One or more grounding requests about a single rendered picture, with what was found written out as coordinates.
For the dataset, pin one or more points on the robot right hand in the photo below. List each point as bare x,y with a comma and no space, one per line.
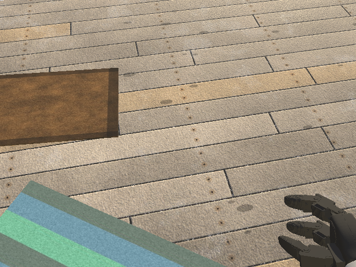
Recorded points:
337,242

